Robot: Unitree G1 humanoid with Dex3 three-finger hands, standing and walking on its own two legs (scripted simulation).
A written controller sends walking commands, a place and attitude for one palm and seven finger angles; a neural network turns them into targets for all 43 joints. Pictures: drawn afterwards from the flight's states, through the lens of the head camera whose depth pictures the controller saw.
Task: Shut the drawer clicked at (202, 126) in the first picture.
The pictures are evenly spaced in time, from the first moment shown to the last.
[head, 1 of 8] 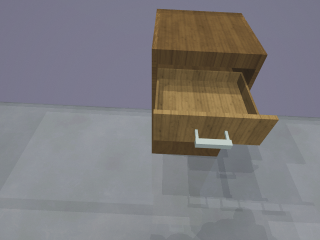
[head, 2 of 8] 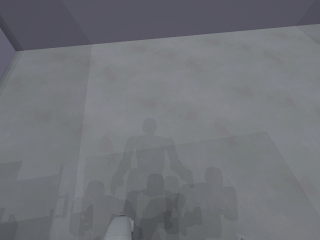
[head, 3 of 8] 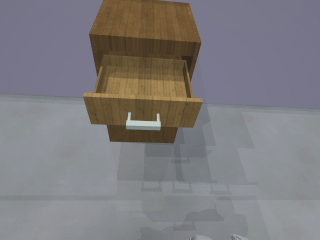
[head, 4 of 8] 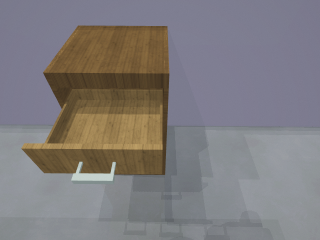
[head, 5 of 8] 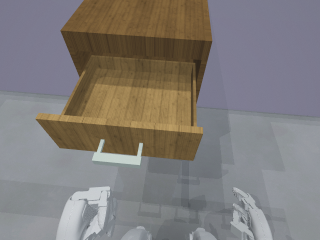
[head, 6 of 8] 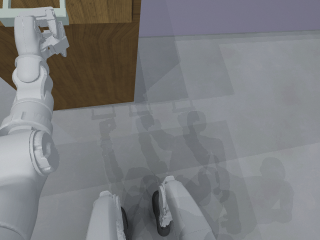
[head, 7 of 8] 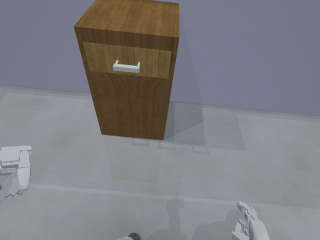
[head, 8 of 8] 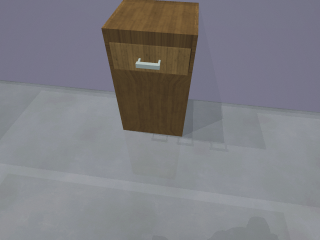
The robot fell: no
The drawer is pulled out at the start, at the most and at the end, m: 0.30 0.30 0.00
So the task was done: yes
